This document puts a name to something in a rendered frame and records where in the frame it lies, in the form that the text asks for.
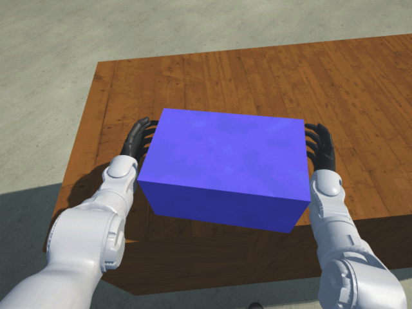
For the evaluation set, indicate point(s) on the right robot hand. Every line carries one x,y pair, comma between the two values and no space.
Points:
324,157

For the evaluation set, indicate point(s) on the robot right forearm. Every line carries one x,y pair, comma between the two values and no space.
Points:
333,228

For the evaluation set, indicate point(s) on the robot right upper arm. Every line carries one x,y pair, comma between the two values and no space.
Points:
346,284

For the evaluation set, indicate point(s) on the robot left forearm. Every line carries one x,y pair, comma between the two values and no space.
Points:
116,192

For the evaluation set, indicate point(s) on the left robot hand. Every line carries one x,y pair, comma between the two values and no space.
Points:
135,141

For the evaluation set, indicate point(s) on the carton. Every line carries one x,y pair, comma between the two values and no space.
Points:
242,170

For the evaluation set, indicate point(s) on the pedestal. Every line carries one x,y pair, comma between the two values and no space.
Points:
359,89

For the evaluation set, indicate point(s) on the robot left upper arm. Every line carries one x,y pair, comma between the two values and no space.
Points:
84,245

